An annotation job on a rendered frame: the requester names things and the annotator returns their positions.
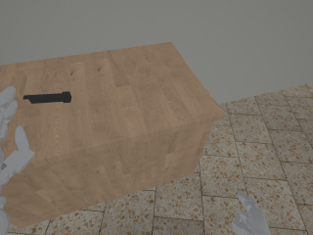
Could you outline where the right robot hand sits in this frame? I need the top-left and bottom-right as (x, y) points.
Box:
(232, 192), (271, 235)

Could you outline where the counter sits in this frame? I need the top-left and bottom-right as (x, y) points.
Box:
(0, 42), (225, 228)

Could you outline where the tap lever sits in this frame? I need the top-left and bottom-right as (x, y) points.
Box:
(23, 91), (72, 104)

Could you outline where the left robot hand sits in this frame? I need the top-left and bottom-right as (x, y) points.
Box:
(0, 85), (35, 194)

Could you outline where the left robot forearm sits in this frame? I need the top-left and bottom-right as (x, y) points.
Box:
(0, 195), (10, 235)

